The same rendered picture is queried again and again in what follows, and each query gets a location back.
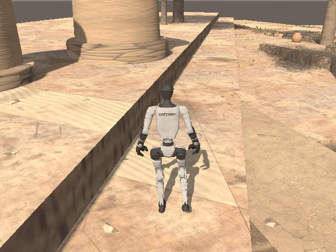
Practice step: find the right robot upper arm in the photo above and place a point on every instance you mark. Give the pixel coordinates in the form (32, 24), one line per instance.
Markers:
(187, 119)

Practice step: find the humanoid robot head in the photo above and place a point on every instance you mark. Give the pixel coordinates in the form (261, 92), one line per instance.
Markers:
(167, 91)

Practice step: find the robot left hand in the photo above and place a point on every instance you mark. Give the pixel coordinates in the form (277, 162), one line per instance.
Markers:
(142, 149)

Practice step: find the robot right hand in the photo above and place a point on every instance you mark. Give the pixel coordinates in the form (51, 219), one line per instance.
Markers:
(192, 146)

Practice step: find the robot right foot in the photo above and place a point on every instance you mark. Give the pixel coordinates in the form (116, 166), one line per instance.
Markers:
(185, 207)

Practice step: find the left robot forearm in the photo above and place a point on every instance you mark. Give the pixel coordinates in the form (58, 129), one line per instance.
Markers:
(141, 139)

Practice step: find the left robot upper arm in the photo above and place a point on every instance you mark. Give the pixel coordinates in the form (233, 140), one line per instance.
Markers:
(148, 119)

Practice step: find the right robot forearm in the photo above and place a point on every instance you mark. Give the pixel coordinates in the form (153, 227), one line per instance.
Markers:
(194, 137)

